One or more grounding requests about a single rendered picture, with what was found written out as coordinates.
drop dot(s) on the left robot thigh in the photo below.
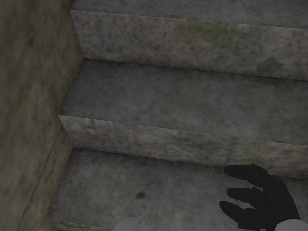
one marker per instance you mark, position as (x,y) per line
(130,225)

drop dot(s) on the left robot shin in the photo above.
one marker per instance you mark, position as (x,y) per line
(131,219)

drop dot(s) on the robot right forearm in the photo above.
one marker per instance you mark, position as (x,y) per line
(291,225)

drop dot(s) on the right robot hand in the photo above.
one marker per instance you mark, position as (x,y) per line
(272,205)

